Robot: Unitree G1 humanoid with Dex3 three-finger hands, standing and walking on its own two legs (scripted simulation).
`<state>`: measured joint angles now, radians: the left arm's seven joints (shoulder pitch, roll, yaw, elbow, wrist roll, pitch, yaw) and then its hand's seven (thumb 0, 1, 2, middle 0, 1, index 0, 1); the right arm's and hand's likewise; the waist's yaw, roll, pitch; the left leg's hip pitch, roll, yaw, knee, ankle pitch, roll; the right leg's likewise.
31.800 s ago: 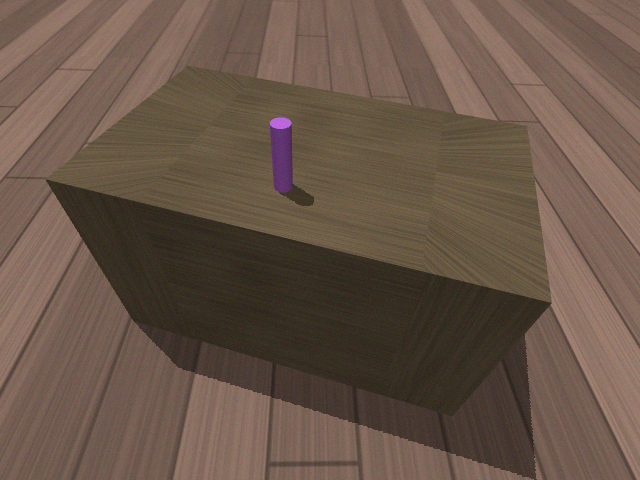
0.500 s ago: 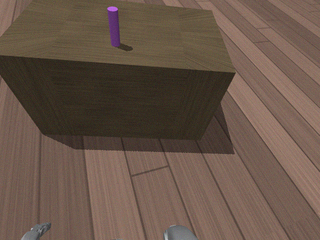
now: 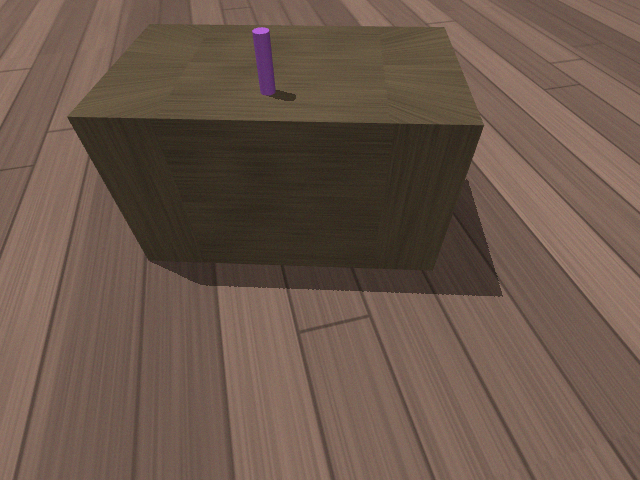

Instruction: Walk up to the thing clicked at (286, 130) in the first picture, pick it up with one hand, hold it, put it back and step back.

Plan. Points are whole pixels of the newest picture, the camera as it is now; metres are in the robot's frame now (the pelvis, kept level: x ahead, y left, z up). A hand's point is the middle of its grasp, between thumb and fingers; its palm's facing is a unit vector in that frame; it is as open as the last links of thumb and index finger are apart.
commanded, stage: step back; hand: left
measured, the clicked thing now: (264, 63) +1.17 +0.20 -0.02
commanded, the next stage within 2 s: stand in 0.86 s
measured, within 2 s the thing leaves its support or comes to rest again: neither
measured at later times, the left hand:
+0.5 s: hand out of the picture +0.07 +0.25 -0.13, palm faces +0.01 -0.92 -0.39, open 7.4 cm
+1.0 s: hand out of the picture +0.16 +0.27 -0.14, palm faces -0.05 -0.94 -0.34, open 7.4 cm
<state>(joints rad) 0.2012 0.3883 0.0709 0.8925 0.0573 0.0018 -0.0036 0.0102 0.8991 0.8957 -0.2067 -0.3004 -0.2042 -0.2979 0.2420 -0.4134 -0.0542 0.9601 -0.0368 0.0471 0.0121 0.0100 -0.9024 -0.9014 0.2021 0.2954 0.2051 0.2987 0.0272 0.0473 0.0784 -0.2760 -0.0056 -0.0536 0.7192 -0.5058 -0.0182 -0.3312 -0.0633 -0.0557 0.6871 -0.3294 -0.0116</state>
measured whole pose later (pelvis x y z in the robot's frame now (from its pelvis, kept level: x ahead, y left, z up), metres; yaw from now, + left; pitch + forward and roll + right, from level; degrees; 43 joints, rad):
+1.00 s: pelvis +0.06 +0.02 +0.02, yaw -2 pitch -2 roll +0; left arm 0.10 0.36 0.00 1.08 0.01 -0.02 -0.01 0.01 0.91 0.90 -0.20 -0.30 -0.20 -0.30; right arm 0.03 -0.33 0.00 1.07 -0.01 -0.02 0.01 0.01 -0.90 -0.90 0.20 0.30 0.21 0.30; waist 0.02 0.00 0.07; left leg -0.23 0.04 0.03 0.49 -0.22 -0.01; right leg -0.14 -0.03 0.00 0.46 -0.29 0.03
